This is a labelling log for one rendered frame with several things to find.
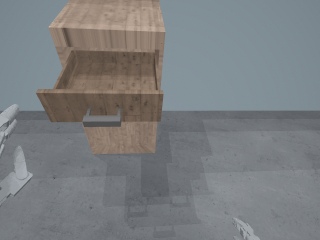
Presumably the handle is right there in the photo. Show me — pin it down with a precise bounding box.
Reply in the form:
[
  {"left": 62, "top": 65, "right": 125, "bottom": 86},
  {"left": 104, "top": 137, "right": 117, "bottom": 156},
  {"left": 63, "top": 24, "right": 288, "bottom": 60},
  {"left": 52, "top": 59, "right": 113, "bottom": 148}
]
[{"left": 82, "top": 107, "right": 122, "bottom": 127}]

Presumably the robot left hand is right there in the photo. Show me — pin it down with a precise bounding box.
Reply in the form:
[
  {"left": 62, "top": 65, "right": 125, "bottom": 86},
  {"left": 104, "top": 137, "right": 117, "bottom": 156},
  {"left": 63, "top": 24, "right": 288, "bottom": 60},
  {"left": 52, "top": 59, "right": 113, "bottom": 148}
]
[{"left": 0, "top": 104, "right": 33, "bottom": 207}]

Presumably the robot right hand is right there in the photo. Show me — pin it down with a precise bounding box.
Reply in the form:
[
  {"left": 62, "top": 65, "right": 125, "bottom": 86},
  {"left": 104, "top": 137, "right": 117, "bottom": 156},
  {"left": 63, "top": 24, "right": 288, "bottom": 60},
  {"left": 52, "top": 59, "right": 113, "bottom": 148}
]
[{"left": 232, "top": 217, "right": 260, "bottom": 240}]

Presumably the cabinet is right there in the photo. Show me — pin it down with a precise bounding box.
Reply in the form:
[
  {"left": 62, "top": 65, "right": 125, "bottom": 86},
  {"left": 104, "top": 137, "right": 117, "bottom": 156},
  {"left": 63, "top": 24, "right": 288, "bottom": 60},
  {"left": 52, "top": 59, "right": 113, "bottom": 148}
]
[{"left": 48, "top": 0, "right": 166, "bottom": 154}]

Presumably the drawer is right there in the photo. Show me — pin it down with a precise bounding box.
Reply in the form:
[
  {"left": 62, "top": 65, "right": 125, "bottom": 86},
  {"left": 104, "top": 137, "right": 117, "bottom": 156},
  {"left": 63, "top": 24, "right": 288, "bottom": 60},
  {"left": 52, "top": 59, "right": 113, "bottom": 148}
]
[{"left": 36, "top": 50, "right": 164, "bottom": 122}]

